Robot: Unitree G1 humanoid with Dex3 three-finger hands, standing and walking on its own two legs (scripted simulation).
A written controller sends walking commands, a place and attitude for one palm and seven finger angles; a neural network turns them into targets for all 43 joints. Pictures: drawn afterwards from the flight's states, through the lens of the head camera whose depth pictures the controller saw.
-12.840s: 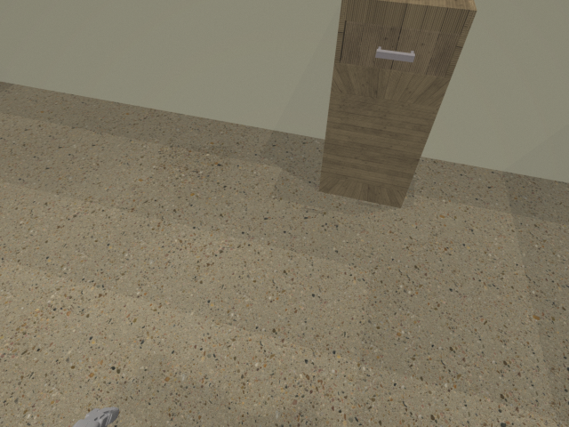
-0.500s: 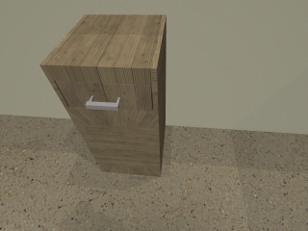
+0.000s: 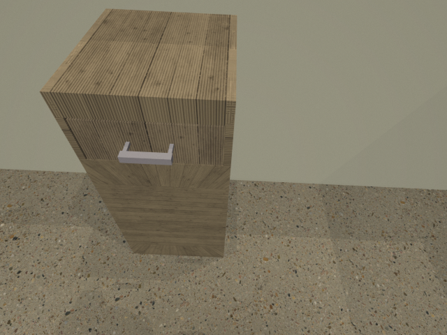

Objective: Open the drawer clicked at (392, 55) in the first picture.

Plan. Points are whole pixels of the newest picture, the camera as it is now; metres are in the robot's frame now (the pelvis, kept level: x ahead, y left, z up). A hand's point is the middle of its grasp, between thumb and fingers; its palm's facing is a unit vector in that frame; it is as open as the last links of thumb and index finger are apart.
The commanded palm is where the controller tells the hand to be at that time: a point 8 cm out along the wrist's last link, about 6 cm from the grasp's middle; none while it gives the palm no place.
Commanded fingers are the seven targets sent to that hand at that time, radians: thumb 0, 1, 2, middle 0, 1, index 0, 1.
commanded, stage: come to a stop and stand still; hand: left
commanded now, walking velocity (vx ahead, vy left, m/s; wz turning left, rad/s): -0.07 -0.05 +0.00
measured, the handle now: (147, 152) +0.52 +0.22 -0.03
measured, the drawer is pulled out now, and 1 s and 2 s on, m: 0.00 0.00 0.00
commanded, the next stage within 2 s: look again from close up in 0.04 s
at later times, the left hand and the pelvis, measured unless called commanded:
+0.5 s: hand out of the picture -0.01 +0.16 -0.17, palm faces +0.03 -0.98 -0.21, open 7.3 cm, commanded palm none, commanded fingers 0.00 0.90 0.90 -0.20 -0.30 -0.20 -0.30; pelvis -0.05 -0.02 -0.01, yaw +0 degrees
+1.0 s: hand out of the picture -0.10 +0.14 -0.19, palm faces +0.07 -0.99 -0.12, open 7.3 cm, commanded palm none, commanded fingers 0.00 0.90 0.90 -0.20 -0.30 -0.20 -0.30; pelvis -0.06 -0.01 -0.01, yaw +0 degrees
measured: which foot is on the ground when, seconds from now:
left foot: down 0.00-1.00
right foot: down 0.00-1.00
